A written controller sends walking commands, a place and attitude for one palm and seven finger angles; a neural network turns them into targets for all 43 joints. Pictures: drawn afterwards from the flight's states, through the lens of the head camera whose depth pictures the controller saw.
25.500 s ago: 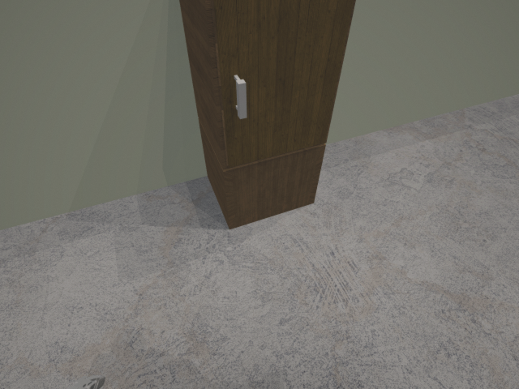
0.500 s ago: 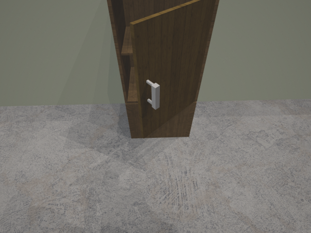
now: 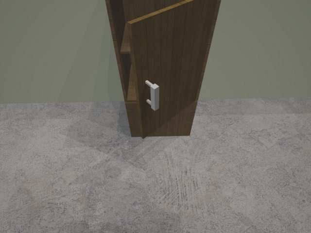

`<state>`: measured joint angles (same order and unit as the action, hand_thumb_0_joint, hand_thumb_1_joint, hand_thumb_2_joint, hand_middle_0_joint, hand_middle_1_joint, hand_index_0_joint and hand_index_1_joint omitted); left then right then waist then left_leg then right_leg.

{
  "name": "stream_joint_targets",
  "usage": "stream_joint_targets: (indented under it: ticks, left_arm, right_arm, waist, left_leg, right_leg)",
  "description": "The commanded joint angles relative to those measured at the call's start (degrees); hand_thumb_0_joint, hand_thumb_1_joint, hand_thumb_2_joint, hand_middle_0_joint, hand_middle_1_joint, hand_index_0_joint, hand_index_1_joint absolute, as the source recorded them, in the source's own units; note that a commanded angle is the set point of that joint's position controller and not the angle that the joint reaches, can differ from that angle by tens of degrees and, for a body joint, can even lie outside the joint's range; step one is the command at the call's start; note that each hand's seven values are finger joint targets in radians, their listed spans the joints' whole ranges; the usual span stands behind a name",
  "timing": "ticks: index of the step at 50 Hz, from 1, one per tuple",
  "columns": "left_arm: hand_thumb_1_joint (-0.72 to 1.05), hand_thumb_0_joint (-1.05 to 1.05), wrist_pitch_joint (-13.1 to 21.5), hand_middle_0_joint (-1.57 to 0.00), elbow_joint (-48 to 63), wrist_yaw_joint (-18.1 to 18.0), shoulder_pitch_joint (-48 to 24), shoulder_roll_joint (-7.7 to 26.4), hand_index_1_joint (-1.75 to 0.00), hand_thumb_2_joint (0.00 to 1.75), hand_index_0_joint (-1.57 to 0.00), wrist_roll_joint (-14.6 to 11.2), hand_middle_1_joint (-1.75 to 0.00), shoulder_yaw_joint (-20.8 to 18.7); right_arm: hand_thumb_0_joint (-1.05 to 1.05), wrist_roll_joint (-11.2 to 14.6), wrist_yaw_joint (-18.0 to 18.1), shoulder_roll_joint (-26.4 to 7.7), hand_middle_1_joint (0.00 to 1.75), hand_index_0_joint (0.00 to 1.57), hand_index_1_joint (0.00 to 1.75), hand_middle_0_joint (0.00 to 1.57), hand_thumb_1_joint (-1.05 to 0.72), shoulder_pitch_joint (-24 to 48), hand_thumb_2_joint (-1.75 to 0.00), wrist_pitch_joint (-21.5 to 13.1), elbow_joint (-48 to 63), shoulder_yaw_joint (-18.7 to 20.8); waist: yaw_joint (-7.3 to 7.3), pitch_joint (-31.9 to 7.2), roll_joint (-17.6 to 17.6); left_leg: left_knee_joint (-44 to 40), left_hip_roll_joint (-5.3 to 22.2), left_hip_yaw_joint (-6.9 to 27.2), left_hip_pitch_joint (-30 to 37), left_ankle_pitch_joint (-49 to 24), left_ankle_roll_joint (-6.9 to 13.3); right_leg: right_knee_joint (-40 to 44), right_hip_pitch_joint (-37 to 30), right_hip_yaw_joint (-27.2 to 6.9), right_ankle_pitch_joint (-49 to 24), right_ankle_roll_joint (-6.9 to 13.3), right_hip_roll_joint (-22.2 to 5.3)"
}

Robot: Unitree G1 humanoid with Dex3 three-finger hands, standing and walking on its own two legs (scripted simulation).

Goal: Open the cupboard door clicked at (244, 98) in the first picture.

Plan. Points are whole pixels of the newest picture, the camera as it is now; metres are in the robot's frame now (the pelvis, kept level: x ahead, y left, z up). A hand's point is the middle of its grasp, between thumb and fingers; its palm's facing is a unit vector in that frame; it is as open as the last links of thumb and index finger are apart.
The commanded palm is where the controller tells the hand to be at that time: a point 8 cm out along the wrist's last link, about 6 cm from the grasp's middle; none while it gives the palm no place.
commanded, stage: look to check the result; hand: left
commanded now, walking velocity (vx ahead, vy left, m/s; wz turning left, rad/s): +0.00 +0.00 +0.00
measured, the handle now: (151, 95) +0.62 +0.05 -0.05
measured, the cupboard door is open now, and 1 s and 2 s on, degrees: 41 41 41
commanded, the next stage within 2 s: walk to a spot facing it in 0.22 s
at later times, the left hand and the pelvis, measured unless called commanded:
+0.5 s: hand out of the picture +0.08 +0.21 -0.17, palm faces -0.02 -0.96 -0.29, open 7.4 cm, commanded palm none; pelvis +0.01 -0.01 +0.00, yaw -3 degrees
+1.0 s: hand out of the picture +0.10 +0.14 -0.17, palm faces -0.22 -0.93 -0.29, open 7.4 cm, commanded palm none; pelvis -0.01 -0.04 -0.01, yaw -17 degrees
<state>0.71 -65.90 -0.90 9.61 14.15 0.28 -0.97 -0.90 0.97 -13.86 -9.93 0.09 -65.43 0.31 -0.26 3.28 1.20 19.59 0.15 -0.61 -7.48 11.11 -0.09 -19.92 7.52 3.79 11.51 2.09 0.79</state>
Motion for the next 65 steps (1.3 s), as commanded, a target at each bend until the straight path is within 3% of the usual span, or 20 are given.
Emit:
stream_joint_targets:
  ticks: [1, 17, 21, 28, 32, 34, 35, 37, 39, 40, 41, 42, 43, 44, 46, 51, 60, 62, 64, 65]
  left_arm:
    - [0.90, 0.00, 1.2, -0.20, 2.5, -0.5, -0.5, 9.8, -0.30, 0.90, -0.20, 0.2, -0.30, -1.5]
    - [0.90, 0.00, 1.4, -0.20, 3.1, -0.6, -1.9, 11.1, -0.30, 0.90, -0.20, 0.1, -0.30, -1.6]
    - [0.90, 0.00, 0.0, -0.20, 3.4, -0.8, -0.2, 7.2, -0.30, 0.90, -0.20, 0.2, -0.30, -1.4]
    - [0.90, 0.00, -2.1, -0.20, 8.5, -0.2, 1.0, 8.3, -0.30, 0.90, -0.20, 0.7, -0.30, -3.6]
    - [0.90, 0.00, -2.7, -0.20, 11.7, 0.6, 0.2, 6.0, -0.30, 0.90, -0.20, 0.9, -0.30, -3.9]
    - [0.90, 0.00, -3.3, -0.20, 13.6, 1.1, -0.9, 4.5, -0.30, 0.90, -0.20, 1.0, -0.30, -4.1]
    - [0.90, 0.00, -3.5, -0.20, 14.3, 1.2, -1.3, 4.1, -0.30, 0.90, -0.20, 1.1, -0.30, -4.3]
    - [0.90, 0.00, -3.3, -0.20, 14.7, 1.6, 0.1, 2.8, -0.30, 0.90, -0.20, 1.0, -0.30, -4.4]
    - [0.90, 0.00, -2.7, -0.20, 13.1, 1.8, 5.5, 3.1, -0.30, 0.90, -0.20, 1.0, -0.30, -4.8]
    - [0.90, 0.00, -2.1, -0.20, 12.4, 1.5, 9.0, 5.9, -0.30, 0.90, -0.20, 1.3, -0.30, -5.5]
    - [0.90, 0.00, -1.5, -0.20, 12.1, 0.5, 10.4, 12.6, -0.30, 0.90, -0.20, 1.9, -0.30, -6.7]
    - [0.90, 0.00, -1.6, -0.20, 12.3, 0.1, 12.2, 13.0, -0.30, 0.90, -0.20, 0.8, -0.30, -6.6]
    - [0.90, 0.00, -1.8, -0.20, 13.1, -0.4, 9.1, 11.3, -0.30, 0.90, -0.20, 1.1, -0.30, -6.6]
    - [0.90, 0.00, -1.8, -0.20, 14.0, -0.7, 5.8, 9.6, -0.30, 0.90, -0.20, 1.0, -0.30, -6.2]
    - [0.90, 0.00, -1.3, -0.20, 14.9, -1.0, 4.5, 8.1, -0.30, 0.90, -0.20, 1.0, -0.30, -5.9]
    - [0.90, 0.00, -1.1, -0.20, 14.5, -0.7, 6.7, 8.3, -0.30, 0.90, -0.20, 1.1, -0.30, -6.0]
    - [0.90, 0.00, -1.6, -0.20, 15.3, -0.3, 7.8, 9.3, -0.30, 0.90, -0.20, 1.6, -0.30, -6.7]
    - [0.90, 0.00, -1.7, -0.20, 16.0, -0.3, 6.1, 9.9, -0.30, 0.90, -0.20, 1.4, -0.30, -6.9]
    - [0.90, 0.00, -1.9, -0.20, 16.6, -0.2, 3.4, 9.5, -0.30, 0.90, -0.20, 1.0, -0.30, -6.7]
    - [0.90, 0.00, -1.9, -0.20, 17.2, -0.2, 2.2, 7.9, -0.30, 0.90, -0.20, 0.8, -0.30, -6.3]
  right_arm:
    - [0.00, -0.2, 0.7, -8.9, 0.30, 0.20, 0.30, 0.20, -0.90, -0.6, -0.90, -1.0, 2.2, 1.2]
    - [0.00, -0.2, 0.7, -10.1, 0.30, 0.20, 0.30, 0.20, -0.90, 0.7, -0.90, -1.1, 2.6, 1.2]
    - [0.00, -0.3, 1.2, -5.5, 0.30, 0.20, 0.30, 0.20, -0.90, -2.4, -0.90, -0.2, 2.3, 0.8]
    - [0.00, -0.3, 2.1, -6.9, 0.30, 0.20, 0.30, 0.20, -0.90, -4.2, -0.90, 1.1, 7.2, 3.1]
    - [0.00, -0.6, 2.3, -8.5, 0.30, 0.20, 0.30, 0.20, -0.90, -5.0, -0.90, 0.9, 9.3, 4.2]
    - [0.00, -1.0, 2.3, -9.2, 0.30, 0.20, 0.30, 0.20, -0.90, -5.1, -0.90, 0.4, 10.0, 4.6]
    - [0.00, -1.1, 2.3, -9.1, 0.30, 0.20, 0.30, 0.20, -0.90, -5.0, -0.90, 0.4, 10.6, 4.4]
    - [0.00, -1.5, 2.3, -9.0, 0.30, 0.20, 0.30, 0.20, -0.90, -2.5, -0.90, 0.1, 11.9, 4.6]
    - [0.00, -1.1, 2.1, -9.4, 0.30, 0.20, 0.30, 0.20, -0.90, -1.1, -0.90, 0.4, 12.5, 4.8]
    - [0.00, -0.5, 1.9, -8.6, 0.30, 0.20, 0.30, 0.20, -0.90, -0.5, -0.90, 0.8, 13.4, 5.0]
    - [0.00, 0.3, 1.5, -4.2, 0.30, 0.20, 0.30, 0.20, -0.90, -0.4, -0.90, 0.9, 15.5, 4.6]
    - [0.00, 0.2, 1.4, -5.5, 0.30, 0.20, 0.30, 0.20, -0.90, 1.1, -0.90, 1.7, 15.8, 4.4]
    - [0.00, 0.2, 1.5, -4.6, 0.30, 0.20, 0.30, 0.20, -0.90, 3.3, -0.90, 1.9, 15.5, 4.7]
    - [0.00, 0.1, 1.3, -4.6, 0.30, 0.20, 0.30, 0.20, -0.90, 3.1, -0.90, 2.0, 15.3, 4.7]
    - [0.00, 0.0, 0.9, -3.4, 0.30, 0.20, 0.30, 0.20, -0.90, 1.6, -0.90, 1.9, 14.5, 4.4]
    - [0.00, 0.1, 1.2, -2.9, 0.30, 0.20, 0.30, 0.20, -0.90, 2.6, -0.90, 2.1, 15.4, 4.3]
    - [0.00, 0.8, 1.5, -2.9, 0.30, 0.20, 0.30, 0.20, -0.90, 6.9, -0.90, 0.9, 18.8, 4.2]
    - [0.00, 1.1, 1.5, -3.0, 0.30, 0.20, 0.30, 0.20, -0.90, 4.4, -0.90, 0.6, 18.6, 4.0]
    - [0.00, 1.2, 1.8, -3.6, 0.30, 0.20, 0.30, 0.20, -0.90, -0.1, -0.90, 0.2, 17.7, 4.1]
    - [0.00, 1.0, 2.0, -5.2, 0.30, 0.20, 0.30, 0.20, -0.90, -3.2, -0.90, -0.3, 16.8, 4.3]
  waist:
    - [-0.09, -3.0, -0.6]
    - [0.01, -4.1, -0.2]
    - [-0.43, -4.3, -1.1]
    - [-0.65, -3.5, -2.0]
    - [-0.79, -2.9, 5.0]
    - [-0.61, -1.4, 11.7]
    - [-0.55, -1.4, 10.5]
    - [1.20, -1.4, 8.7]
    - [3.27, -3.5, 4.7]
    - [4.72, -3.9, -4.3]
    - [4.52, -4.3, -21.7]
    - [6.20, -4.4, -14.9]
    - [4.50, -2.1, -13.4]
    - [2.99, -0.6, -10.7]
    - [1.64, -4.6, -5.0]
    - [2.18, -6.4, -6.1]
    - [3.33, -6.8, -7.9]
    - [1.93, -8.0, -8.6]
    - [-0.57, -8.7, -7.7]
    - [-2.14, -9.7, -3.6]
  left_leg:
    - [-2.9, 6.2, 4.7, 0.7, -8.2, 1.5]
    - [-3.1, 6.4, 4.6, 1.8, -11.2, 1.2]
    - [0.0, 7.0, 1.4, 2.5, -10.8, 0.3]
    - [6.0, 8.3, -2.0, 0.1, -5.6, 0.5]
    - [1.9, 15.2, 3.5, 1.4, -5.5, 4.2]
    - [-2.3, 22.0, 7.4, 0.6, -12.3, 9.2]
    - [-2.1, 23.7, 7.7, 0.3, -14.3, 10.9]
    - [2.1, 22.1, 2.8, -1.5, -21.1, 9.3]
    - [10.5, 17.8, -2.9, -3.9, -17.5, 4.9]
    - [20.6, 12.5, -6.6, -8.8, -8.1, 1.2]
    - [34.4, 3.0, -10.6, -22.5, 20.1, -2.8]
    - [43.6, 2.8, -1.8, -22.9, 26.0, -2.4]
    - [48.3, 3.3, 1.6, -25.2, 22.8, -2.2]
    - [49.7, 4.3, 2.9, -26.3, 18.2, -2.5]
    - [48.2, 4.3, 2.8, -24.6, 13.2, -3.1]
    - [41.3, 2.8, 2.5, -23.8, 11.5, -3.8]
    - [27.5, 0.3, 3.2, -19.2, 14.5, -3.0]
    - [21.3, -0.2, 3.3, -15.3, 12.7, -2.5]
    - [9.6, -0.1, 3.6, -5.2, 5.9, -2.1]
    - [1.9, 3.8, 6.0, 4.3, 2.4, -1.3]
  right_leg:
    - [3.6, -0.9, -7.2, -8.8, 0.9, -8.1]
    - [3.6, -3.4, -7.2, -14.6, 0.9, -8.4]
    - [1.1, -1.1, -8.7, -18.5, 0.6, -8.1]
    - [-5.7, 4.7, -12.6, -19.6, 1.9, -6.9]
    - [-16.1, 12.3, -9.2, -8.7, 0.1, -1.5]
    - [-29.6, 16.8, -4.6, 15.5, -1.4, 0.1]
    - [-34.0, 17.7, -5.1, 19.4, -1.5, -1.2]
    - [-28.8, 14.0, -4.1, 18.6, -1.3, -2.8]
    - [-16.1, 5.2, -1.3, 7.0, -1.3, -1.6]
    - [-5.9, 0.0, -6.6, -8.4, 0.0, -4.2]
    - [0.6, -6.0, -29.8, -24.3, 6.7, -19.7]
    - [1.9, -3.1, -32.4, -22.8, 12.0, -22.6]
    - [1.9, 0.2, -33.3, -17.0, 12.6, -19.4]
    - [1.4, 1.4, -30.2, -14.2, 11.7, -17.3]
    - [0.0, -0.5, -26.4, -16.5, 9.9, -14.4]
    - [-0.4, -3.5, -25.5, -19.6, 8.6, -11.6]
    - [-2.4, -2.5, -32.5, -23.8, 9.9, -10.6]
    - [-3.6, -1.0, -32.5, -24.6, 8.9, -9.6]
    - [-6.1, 5.5, -31.5, -21.0, 5.7, -7.3]
    - [-9.4, 13.3, -27.9, -12.1, 2.9, -3.7]
